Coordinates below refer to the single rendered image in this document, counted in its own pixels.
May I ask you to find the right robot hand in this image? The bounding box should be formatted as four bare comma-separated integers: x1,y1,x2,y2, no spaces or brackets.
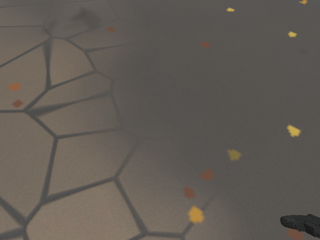
280,214,320,238

